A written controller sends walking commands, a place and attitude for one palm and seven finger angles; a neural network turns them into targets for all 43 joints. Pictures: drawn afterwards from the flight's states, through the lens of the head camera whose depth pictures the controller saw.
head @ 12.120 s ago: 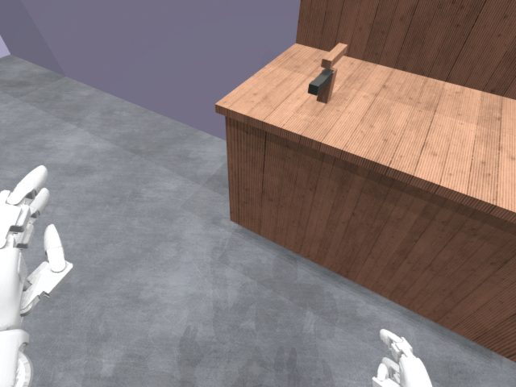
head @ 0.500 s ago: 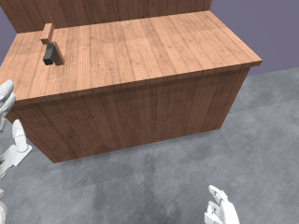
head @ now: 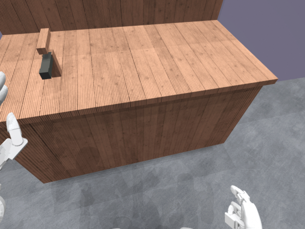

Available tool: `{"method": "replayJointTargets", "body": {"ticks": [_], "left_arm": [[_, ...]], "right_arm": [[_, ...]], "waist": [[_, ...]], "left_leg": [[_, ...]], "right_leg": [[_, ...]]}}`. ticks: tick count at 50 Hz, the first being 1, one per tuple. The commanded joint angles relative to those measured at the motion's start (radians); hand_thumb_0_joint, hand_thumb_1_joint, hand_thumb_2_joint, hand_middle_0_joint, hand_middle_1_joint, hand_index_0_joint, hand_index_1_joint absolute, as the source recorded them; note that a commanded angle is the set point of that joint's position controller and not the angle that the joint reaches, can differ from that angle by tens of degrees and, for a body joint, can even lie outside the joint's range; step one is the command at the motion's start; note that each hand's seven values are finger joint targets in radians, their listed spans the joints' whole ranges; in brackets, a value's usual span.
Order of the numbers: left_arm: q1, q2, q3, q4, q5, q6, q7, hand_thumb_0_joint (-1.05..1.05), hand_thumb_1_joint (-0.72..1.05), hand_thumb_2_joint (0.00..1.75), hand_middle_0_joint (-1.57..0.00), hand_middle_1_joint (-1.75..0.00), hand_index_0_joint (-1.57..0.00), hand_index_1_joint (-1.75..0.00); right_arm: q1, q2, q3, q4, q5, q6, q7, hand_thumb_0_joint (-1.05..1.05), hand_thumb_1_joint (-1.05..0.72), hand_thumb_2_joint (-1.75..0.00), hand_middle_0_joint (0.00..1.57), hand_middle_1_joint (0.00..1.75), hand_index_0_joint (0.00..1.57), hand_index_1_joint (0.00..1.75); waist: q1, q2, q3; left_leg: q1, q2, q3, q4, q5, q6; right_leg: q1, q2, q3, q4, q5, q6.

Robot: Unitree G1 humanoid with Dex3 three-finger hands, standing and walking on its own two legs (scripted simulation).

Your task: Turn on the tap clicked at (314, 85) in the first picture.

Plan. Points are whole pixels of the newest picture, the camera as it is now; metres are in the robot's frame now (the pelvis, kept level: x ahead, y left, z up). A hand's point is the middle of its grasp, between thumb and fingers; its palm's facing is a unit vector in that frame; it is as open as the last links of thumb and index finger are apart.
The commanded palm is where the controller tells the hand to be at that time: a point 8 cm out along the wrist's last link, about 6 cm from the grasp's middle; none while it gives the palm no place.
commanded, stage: take the last steps up to it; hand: left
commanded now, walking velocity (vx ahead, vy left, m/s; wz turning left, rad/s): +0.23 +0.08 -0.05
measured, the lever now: (45, 73) +0.56 +0.40 +0.06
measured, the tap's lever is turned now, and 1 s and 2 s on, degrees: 0 0 0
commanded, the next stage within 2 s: come to a stop and stand still in 0.50 s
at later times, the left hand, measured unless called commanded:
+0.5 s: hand (33, 113) +0.29 +0.26 +0.18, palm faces +0.37 -0.84 -0.39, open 7.4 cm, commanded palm +0.24 +0.31 +0.19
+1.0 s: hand (40, 104) +0.32 +0.26 +0.17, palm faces +0.34 -0.84 -0.41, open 7.4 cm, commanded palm +0.27 +0.31 +0.19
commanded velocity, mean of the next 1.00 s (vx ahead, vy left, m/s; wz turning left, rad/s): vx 0.07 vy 0.01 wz -0.02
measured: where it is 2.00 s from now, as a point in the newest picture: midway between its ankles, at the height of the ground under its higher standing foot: outside the picture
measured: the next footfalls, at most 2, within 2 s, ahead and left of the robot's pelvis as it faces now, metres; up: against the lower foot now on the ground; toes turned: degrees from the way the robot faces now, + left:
right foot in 0.20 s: +0.11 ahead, -0.09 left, +0.00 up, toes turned -10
left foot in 0.52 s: +0.15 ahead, +0.15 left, +0.00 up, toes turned -1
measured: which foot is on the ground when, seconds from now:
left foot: down 0.00-0.22, up 0.24-0.50, down 0.52-1.00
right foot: up 0.00-0.18, down 0.20-0.54, up 0.56-0.86, down 0.88-1.00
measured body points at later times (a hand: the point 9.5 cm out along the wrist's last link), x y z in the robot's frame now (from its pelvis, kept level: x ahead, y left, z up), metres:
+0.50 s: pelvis +0.08 +0.03 +0.01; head +0.10 +0.04 +0.46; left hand +0.26 +0.30 +0.20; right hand +0.23 -0.23 -0.08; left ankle +0.12 +0.16 -0.72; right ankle +0.08 -0.09 -0.73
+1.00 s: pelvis +0.10 +0.04 +0.01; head +0.12 +0.03 +0.45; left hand +0.30 +0.31 +0.20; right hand +0.26 -0.17 -0.09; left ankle +0.12 +0.16 -0.72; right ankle +0.13 -0.05 -0.73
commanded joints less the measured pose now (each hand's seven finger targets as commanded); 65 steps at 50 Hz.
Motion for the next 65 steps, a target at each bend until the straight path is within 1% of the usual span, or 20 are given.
{"method": "replayJointTargets", "body": {"ticks": [1,9,12,14,16,18,24,25,28,31,36,42,44,47,52,58,59,60,62,65], "left_arm": [[0.032,0.11,0.077,-0.3,-0.006,-0.063,0.003,0.0,0.9,0.9,-0.2,-0.3,-0.2,-0.3],[0.034,0.133,0.101,-0.192,-0.004,-0.003,0.01,0.0,0.9,0.9,-0.2,-0.3,-0.2,-0.3],[-0.012,0.148,0.11,-0.105,-0.015,0.008,0.009,0.0,0.9,0.9,-0.2,-0.3,-0.2,-0.3],[-0.051,0.158,0.107,-0.156,-0.014,-0.001,0.009,0.0,0.9,0.9,-0.2,-0.3,-0.2,-0.3],[-0.017,0.136,0.086,-0.179,0.002,-0.023,0.011,0.0,0.9,0.9,-0.2,-0.3,-0.2,-0.3],[0.004,0.131,0.078,-0.216,0.007,-0.032,0.013,0.0,0.9,0.9,-0.2,-0.3,-0.2,-0.3],[0.036,0.141,0.098,-0.284,-0.004,-0.024,0.032,0.0,0.9,0.9,-0.2,-0.3,-0.2,-0.3],[0.011,0.13,0.082,-0.304,-0.002,-0.029,0.029,0.0,0.9,0.9,-0.2,-0.3,-0.2,-0.3],[-0.025,0.147,0.094,-0.235,0.003,-0.045,0.019,0.0,0.9,0.9,-0.2,-0.3,-0.2,-0.3],[-0.022,0.113,0.057,-0.262,-0.003,-0.043,0.004,0.0,0.9,0.9,-0.2,-0.3,-0.2,-0.3],[0.071,0.1,0.043,-0.296,-0.017,0.002,-0.007,0.0,0.9,0.9,-0.2,-0.3,-0.2,-0.3],[0.042,0.131,0.087,-0.235,-0.018,0.028,0.0,0.0,0.9,0.9,-0.2,-0.3,-0.2,-0.3],[0.012,0.14,0.088,-0.232,-0.013,0.03,0.003,0.0,0.9,0.9,-0.2,-0.3,-0.2,-0.3],[0.035,0.12,0.065,-0.2,-0.033,0.054,0.0,0.0,0.9,0.9,-0.2,-0.3,-0.2,-0.3],[0.049,0.13,0.083,-0.243,-0.023,0.046,0.017,0.0,0.9,0.9,-0.2,-0.3,-0.2,-0.3],[0.01,0.105,0.046,-0.221,-0.006,0.016,0.013,0.0,0.9,0.9,-0.2,-0.3,-0.2,-0.3],[-1.025,0.976,0.377,-0.483,0.016,-0.132,0.035,0.0,0.9,0.9,-0.2,-0.3,-0.2,-0.3],[-0.593,0.357,0.272,0.02,0.013,-0.037,0.006,0.0,0.9,0.9,-0.2,-0.3,-0.2,-0.3],[-0.387,0.298,0.162,0.084,-0.008,-0.041,-0.032,0.0,0.9,0.9,-0.2,-0.3,-0.2,-0.3],[-0.071,0.029,-0.054,0.016,-0.038,-0.04,-0.054,0.0,0.9,0.9,-0.2,-0.3,-0.2,-0.3]], "right_arm": [[-0.035,-0.121,-0.017,-0.124,0.005,-0.063,0.012,0.0,-0.9,-0.9,0.2,0.3,0.2,0.3],[-0.04,-0.112,0.013,-0.12,0.003,-0.041,-0.011,0.0,-0.9,-0.9,0.2,0.3,0.2,0.3],[-0.045,-0.098,0.009,-0.127,0.003,-0.032,0.002,0.0,-0.9,-0.9,0.2,0.3,0.2,0.3],[-0.068,-0.101,0.019,-0.113,0.007,-0.023,0.015,0.0,-0.9,-0.9,0.2,0.3,0.2,0.3],[-0.077,-0.089,0.036,-0.098,-0.003,-0.012,0.012,0.0,-0.9,-0.9,0.2,0.3,0.2,0.3],[-0.078,-0.091,0.03,-0.108,-0.006,-0.009,0.008,0.0,-0.9,-0.9,0.2,0.3,0.2,0.3],[-0.039,-0.102,-0.001,-0.141,-0.009,-0.014,-0.014,0.0,-0.9,-0.9,0.2,0.3,0.2,0.3],[-0.033,-0.113,-0.007,-0.15,-0.006,-0.014,-0.018,0.0,-0.9,-0.9,0.2,0.3,0.2,0.3],[-0.038,-0.129,-0.006,-0.151,-0.008,-0.023,-0.018,0.0,-0.9,-0.9,0.2,0.3,0.2,0.3],[-0.036,-0.122,-0.007,-0.133,0.0,-0.04,-0.002,0.0,-0.9,-0.9,0.2,0.3,0.2,0.3],[-0.012,-0.122,0.009,-0.148,-0.011,-0.051,0.024,0.0,-0.9,-0.9,0.2,0.3,0.2,0.3],[-0.034,-0.107,0.031,-0.152,-0.006,-0.044,0.015,0.0,-0.9,-0.9,0.2,0.3,0.2,0.3],[-0.041,-0.091,0.038,-0.158,-0.004,-0.04,0.016,0.0,-0.9,-0.9,0.2,0.3,0.2,0.3],[-0.026,-0.08,0.036,-0.143,0.003,-0.034,0.018,0.0,-0.9,-0.9,0.2,0.3,0.2,0.3],[-0.053,-0.087,0.045,-0.134,-0.002,-0.015,0.0,0.0,-0.9,-0.9,0.2,0.3,0.2,0.3],[-0.072,-0.121,0.038,-0.146,-0.006,-0.01,-0.015,0.0,-0.9,-0.9,0.2,0.3,0.2,0.3],[0.147,-0.16,0.19,-0.252,0.04,-0.067,-0.072,0.0,-0.9,-0.9,0.2,0.3,0.2,0.3],[0.032,-0.023,0.084,-0.163,0.047,-0.107,-0.027,0.0,-0.9,-0.9,0.2,0.3,0.2,0.3],[0.072,-0.165,0.031,-0.145,-0.023,-0.122,0.015,0.0,-0.9,-0.9,0.2,0.3,0.2,0.3],[0.078,-0.142,0.039,-0.181,0.002,-0.14,0.075,0.0,-0.9,-0.9,0.2,0.3,0.2,0.3]], "waist": [[0.005,0.284,-0.158],[0.007,0.149,-0.172],[0.025,-0.304,-0.152],[0.016,-0.158,-0.126],[0.013,-0.053,-0.12],[0.014,-0.101,-0.14],[0.008,-0.025,-0.166],[0.007,0.049,-0.172],[-0.007,0.401,-0.127],[0.003,0.239,-0.128],[-0.006,0.264,-0.182],[0.008,0.202,-0.167],[-0.005,0.102,-0.185],[0.003,-0.127,-0.186],[0.006,-0.057,-0.191],[0.021,0.211,-0.096],[-0.053,0.263,-0.045],[0.019,0.074,-0.167],[0.042,0.039,-0.179],[0.054,0.012,-0.174]], "left_leg": [[0.187,0.242,-0.269,-0.277,0.221,0.174],[0.028,0.172,-0.132,-0.115,0.047,0.059],[-0.304,-0.039,-0.063,0.408,-0.296,-0.037],[-0.368,0.0,-0.177,0.559,-0.244,-0.048],[-0.297,0.021,-0.157,0.488,-0.17,-0.053],[-0.179,0.013,-0.108,0.303,-0.131,-0.047],[0.131,-0.046,-0.005,-0.13,0.043,-0.035],[0.192,-0.007,-0.042,-0.178,0.053,-0.022],[0.187,0.335,-0.536,-0.367,0.042,0.177],[0.249,0.279,-0.378,-0.265,0.326,0.171],[0.249,0.218,-0.208,-0.227,0.619,0.071],[0.108,0.208,-0.164,-0.174,0.352,0.017],[0.014,0.119,-0.12,-0.1,0.139,-0.03],[0.027,-0.024,-0.106,0.07,-0.125,-0.06],[0.036,-0.029,-0.152,-0.058,-0.029,-0.043],[-0.083,0.114,-0.279,-0.289,-0.01,0.013],[-0.107,-0.001,-0.238,-0.215,-0.014,0.026],[-0.006,0.044,-0.198,-0.126,-0.003,0.009],[0.013,-0.044,-0.151,-0.037,-0.048,-0.019],[0.02,-0.058,-0.153,-0.022,-0.044,-0.013]], "right_leg": [[-0.148,-0.017,-0.026,-0.064,0.067,0.009],[0.253,0.037,-0.088,-0.616,0.262,-0.007],[0.4,-0.331,0.517,-0.797,0.383,-0.202],[0.394,-0.36,0.474,-0.781,0.434,-0.236],[0.332,-0.288,0.238,-0.751,0.596,-0.19],[0.284,-0.243,0.117,-0.737,0.648,-0.159],[0.216,-0.153,0.051,-0.642,0.357,-0.096],[0.178,-0.118,0.036,-0.553,0.315,-0.073],[-0.104,0.048,-0.014,-0.035,-0.104,-0.009],[-0.16,0.017,0.013,-0.063,0.022,0.007],[0.027,0.074,-0.054,-0.347,0.163,0.017],[0.277,0.061,-0.038,-0.663,0.359,0.013],[0.35,-0.035,0.073,-0.666,0.643,-0.021],[0.228,-0.172,0.249,-0.752,0.593,-0.114],[0.273,-0.141,0.16,-0.71,0.51,-0.097],[0.282,0.023,0.053,-0.617,0.274,-0.01],[0.236,0.058,0.093,-0.683,0.195,0.024],[0.135,-0.012,0.077,-0.688,0.131,-0.014],[0.189,-0.056,0.239,-0.762,0.328,-0.061],[0.238,-0.102,0.255,-0.801,0.287,-0.078]]}}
